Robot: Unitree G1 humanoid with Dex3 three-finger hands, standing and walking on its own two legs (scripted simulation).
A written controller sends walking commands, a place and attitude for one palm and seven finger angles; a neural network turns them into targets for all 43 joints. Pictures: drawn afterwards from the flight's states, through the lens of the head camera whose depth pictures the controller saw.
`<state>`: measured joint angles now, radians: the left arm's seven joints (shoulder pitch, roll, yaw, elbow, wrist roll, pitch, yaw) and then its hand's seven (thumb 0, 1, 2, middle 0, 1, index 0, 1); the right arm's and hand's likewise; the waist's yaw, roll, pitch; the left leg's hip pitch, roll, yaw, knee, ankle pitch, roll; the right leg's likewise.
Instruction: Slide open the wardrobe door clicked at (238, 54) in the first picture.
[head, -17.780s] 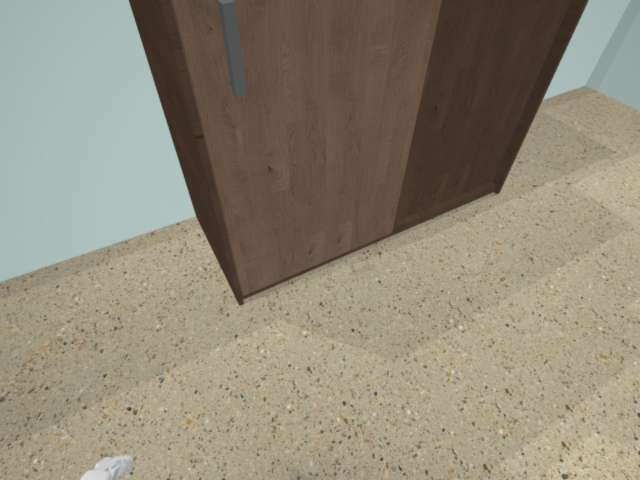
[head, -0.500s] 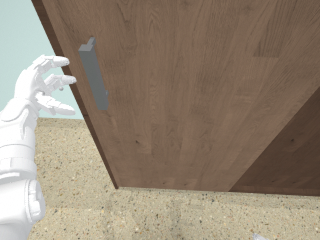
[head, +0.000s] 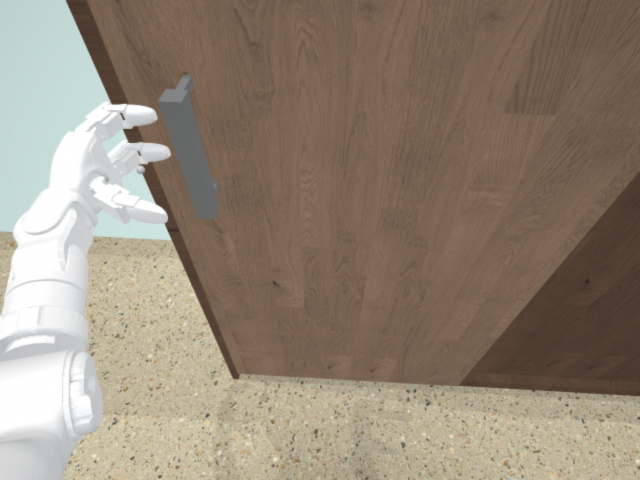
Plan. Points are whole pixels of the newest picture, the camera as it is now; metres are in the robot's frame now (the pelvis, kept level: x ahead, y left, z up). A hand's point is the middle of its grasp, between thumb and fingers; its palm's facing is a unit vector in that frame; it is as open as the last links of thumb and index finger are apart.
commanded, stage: feel for the door with the fingertips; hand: left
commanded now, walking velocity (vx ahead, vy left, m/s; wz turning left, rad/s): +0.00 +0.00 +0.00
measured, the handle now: (197, 152) +0.48 +0.17 +0.16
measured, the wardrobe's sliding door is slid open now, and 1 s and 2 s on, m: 0.00 0.00 0.00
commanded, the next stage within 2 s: slide the fingers in behind the handle in 0.50 s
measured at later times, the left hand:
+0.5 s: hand (164, 172) +0.44 +0.20 +0.16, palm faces -0.02 -1.00 -0.01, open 13.8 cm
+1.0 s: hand (167, 174) +0.43 +0.19 +0.16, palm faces -0.05 -1.00 +0.00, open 14.0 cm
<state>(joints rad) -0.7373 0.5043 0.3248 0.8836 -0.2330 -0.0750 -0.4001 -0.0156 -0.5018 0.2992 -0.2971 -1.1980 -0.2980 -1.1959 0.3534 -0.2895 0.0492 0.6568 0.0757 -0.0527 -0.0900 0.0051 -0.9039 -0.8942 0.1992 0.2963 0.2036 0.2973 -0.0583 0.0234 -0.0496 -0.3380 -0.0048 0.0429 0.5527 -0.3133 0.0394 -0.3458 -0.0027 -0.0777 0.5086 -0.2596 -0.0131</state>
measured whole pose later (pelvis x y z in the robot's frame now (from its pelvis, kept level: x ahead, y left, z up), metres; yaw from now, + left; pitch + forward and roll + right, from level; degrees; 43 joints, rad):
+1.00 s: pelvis +0.00 +0.00 +0.00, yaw -1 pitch +5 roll -1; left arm -0.72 0.45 0.30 0.86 -0.22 -0.10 -0.33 -0.02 -0.50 0.30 -0.31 -1.21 -0.31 -1.20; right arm 0.36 -0.29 0.04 0.66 0.08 -0.07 -0.08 0.01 -0.90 -0.89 0.20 0.30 0.20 0.30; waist -0.06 0.03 -0.04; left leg -0.33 0.00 0.05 0.54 -0.31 0.03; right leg -0.34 0.00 -0.07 0.51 -0.26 -0.02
